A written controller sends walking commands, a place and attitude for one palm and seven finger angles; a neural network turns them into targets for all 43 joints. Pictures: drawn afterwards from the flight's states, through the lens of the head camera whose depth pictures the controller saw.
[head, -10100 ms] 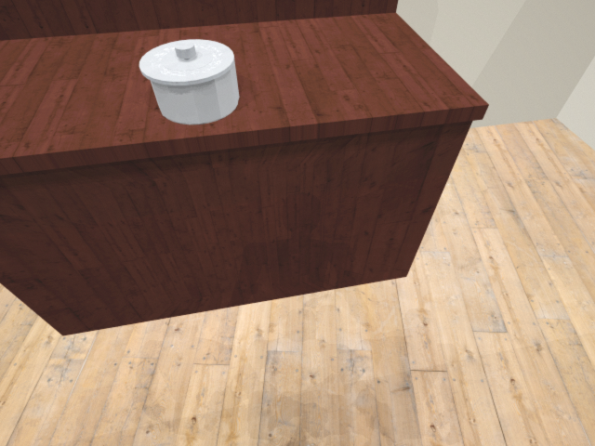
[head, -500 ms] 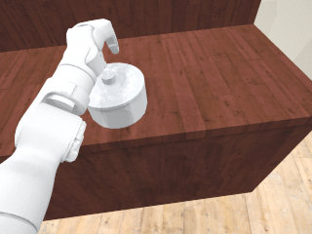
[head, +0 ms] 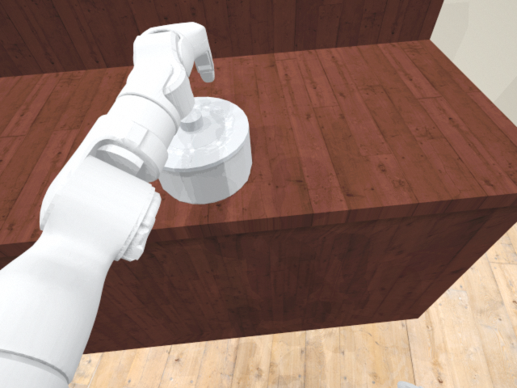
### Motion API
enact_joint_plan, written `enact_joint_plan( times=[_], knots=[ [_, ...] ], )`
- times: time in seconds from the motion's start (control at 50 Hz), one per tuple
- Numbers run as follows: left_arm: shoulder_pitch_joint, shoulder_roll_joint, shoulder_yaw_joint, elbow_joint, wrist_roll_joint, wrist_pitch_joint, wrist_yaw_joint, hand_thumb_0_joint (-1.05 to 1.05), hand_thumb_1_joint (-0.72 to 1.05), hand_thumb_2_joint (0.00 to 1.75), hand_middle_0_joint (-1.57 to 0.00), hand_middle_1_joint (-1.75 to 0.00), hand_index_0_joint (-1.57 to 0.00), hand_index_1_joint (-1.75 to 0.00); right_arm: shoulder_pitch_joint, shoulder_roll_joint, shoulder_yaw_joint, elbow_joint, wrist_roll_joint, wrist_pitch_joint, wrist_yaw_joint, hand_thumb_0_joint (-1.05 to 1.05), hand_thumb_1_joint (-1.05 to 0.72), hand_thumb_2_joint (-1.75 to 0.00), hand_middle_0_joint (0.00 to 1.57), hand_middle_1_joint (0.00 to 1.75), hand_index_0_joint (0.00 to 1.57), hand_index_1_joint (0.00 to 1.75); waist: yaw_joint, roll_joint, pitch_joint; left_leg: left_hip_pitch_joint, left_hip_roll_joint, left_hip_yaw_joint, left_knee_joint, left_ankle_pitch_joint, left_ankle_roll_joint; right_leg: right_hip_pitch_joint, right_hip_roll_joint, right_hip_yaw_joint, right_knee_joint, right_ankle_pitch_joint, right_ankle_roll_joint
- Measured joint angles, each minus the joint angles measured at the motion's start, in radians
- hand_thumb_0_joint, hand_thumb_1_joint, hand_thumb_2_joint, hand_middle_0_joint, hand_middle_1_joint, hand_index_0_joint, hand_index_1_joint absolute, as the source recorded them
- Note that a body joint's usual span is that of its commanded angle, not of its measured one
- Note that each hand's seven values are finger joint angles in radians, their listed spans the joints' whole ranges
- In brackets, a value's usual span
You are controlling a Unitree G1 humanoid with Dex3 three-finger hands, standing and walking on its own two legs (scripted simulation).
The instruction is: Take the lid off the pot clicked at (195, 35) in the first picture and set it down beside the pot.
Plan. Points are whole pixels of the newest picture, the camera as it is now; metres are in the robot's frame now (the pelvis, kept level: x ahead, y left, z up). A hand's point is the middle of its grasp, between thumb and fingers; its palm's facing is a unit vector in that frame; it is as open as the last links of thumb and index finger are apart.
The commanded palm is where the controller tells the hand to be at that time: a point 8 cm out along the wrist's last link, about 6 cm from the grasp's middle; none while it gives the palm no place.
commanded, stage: lower the open fingers around the knob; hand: left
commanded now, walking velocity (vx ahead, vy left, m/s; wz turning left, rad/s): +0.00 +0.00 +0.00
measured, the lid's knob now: (190, 119) +0.52 +0.09 +0.15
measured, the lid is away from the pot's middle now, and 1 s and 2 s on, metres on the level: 0.01 0.01 0.01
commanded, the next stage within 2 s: close the fingers and squeeze the knob in 1.70 s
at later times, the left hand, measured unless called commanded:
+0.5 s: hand (189, 104) +0.48 +0.08 +0.20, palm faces -0.38 -0.11 -0.92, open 9.8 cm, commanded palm +0.48 +0.09 +0.26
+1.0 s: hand (190, 116) +0.49 +0.08 +0.18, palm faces -0.39 -0.09 -0.92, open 9.8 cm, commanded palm +0.49 +0.09 +0.23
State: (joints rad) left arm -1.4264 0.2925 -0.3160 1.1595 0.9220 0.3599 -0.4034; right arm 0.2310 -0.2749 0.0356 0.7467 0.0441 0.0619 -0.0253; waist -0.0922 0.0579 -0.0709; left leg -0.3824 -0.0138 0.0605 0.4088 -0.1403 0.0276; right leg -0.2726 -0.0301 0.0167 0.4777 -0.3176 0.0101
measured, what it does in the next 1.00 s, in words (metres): stands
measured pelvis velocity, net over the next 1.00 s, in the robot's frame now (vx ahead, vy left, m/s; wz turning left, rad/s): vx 0.01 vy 0.00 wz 0.00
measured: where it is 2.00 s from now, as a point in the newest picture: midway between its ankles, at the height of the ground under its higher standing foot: outside the picture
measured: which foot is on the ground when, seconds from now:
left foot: down 0.00-1.00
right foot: down 0.00-1.00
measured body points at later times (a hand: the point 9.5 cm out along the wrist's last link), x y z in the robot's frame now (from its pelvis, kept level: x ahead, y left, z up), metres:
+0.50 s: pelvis +0.01 -0.01 +0.00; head +0.03 -0.04 +0.45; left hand +0.50 +0.08 +0.26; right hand +0.07 -0.28 -0.14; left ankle +0.04 +0.11 -0.74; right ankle -0.05 -0.13 -0.74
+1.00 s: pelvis +0.01 +0.00 +0.00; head +0.04 -0.03 +0.45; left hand +0.50 +0.09 +0.23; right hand +0.06 -0.26 -0.14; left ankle +0.04 +0.11 -0.74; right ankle -0.05 -0.13 -0.74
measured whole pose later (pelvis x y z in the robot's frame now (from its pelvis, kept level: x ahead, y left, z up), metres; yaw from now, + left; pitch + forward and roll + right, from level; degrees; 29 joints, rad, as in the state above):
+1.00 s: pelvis +0.01 +0.00 +0.00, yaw +0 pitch +8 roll +1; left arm -1.36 0.28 -0.32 1.22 0.89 0.37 -0.42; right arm 0.27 -0.27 0.02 0.77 0.04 0.07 -0.03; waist -0.11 0.05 -0.08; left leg -0.41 -0.01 0.06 0.44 -0.17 0.02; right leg -0.29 -0.02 0.02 0.50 -0.34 0.01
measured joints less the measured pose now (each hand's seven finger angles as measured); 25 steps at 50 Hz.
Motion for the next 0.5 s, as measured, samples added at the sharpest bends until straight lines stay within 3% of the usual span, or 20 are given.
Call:
enact_joint_plan(
  times=[0.12,0.24,0.5],
  knots=[
    [0.009,0.009,0.006,-0.001,0.005,-0.001,0.005,0.00,-0.36,1.68,-0.90,-0.08,-0.89,-0.08,0.056,-0.005,-0.009,0.014,-0.003,-0.001,0.001,0.01,-0.90,-0.89,0.20,0.29,0.20,0.30,-0.007,0.006,-0.005,0.006,0.003,0.011,-0.005,-0.004,-0.001,0.000,0.002,0.012,-0.001,-0.002,-0.001],
    [0.015,-0.003,0.027,0.025,-0.023,0.039,-0.029,0.00,-0.36,1.68,-0.90,-0.08,-0.89,-0.08,0.084,-0.016,-0.014,0.034,-0.009,-0.006,0.005,0.01,-0.90,-0.89,0.20,0.29,0.20,0.30,-0.007,0.010,-0.010,0.020,0.003,0.015,-0.009,-0.008,-0.002,0.012,0.002,0.016,-0.003,-0.006,-0.002],
    [0.047,0.002,0.014,0.028,-0.027,0.035,-0.071,0.00,-0.35,1.68,-0.90,-0.08,-0.89,-0.08,0.036,-0.021,-0.020,0.009,-0.012,-0.013,-0.005,0.01,-0.90,-0.89,0.20,0.29,0.20,0.30,-0.009,-0.005,-0.007,0.012,0.007,0.004,0.008,-0.016,-0.004,0.010,0.007,0.006,0.006,-0.013,-0.007]
  ],
)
